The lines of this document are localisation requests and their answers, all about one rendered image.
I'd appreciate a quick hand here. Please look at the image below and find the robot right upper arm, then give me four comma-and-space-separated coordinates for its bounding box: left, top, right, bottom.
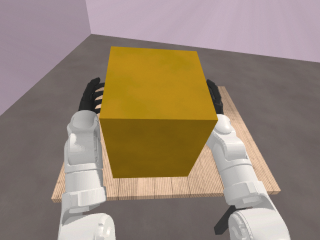
228, 206, 290, 240

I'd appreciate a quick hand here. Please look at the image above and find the table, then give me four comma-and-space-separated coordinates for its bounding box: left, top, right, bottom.
51, 86, 281, 235

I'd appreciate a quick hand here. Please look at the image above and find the robot right hand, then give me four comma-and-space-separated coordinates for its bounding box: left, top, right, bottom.
206, 79, 224, 115

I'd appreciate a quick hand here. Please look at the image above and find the right robot forearm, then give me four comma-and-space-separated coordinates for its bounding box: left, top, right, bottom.
206, 114, 291, 240

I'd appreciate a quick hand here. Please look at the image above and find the left robot forearm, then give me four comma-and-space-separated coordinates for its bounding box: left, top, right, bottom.
57, 110, 107, 240

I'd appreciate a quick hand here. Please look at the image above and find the robot left hand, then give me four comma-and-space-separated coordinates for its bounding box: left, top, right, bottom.
78, 77, 105, 114

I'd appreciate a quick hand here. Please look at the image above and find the carton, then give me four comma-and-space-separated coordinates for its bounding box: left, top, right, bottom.
99, 46, 218, 179

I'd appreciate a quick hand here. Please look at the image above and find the robot left upper arm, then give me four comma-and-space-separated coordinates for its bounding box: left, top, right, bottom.
58, 213, 116, 240

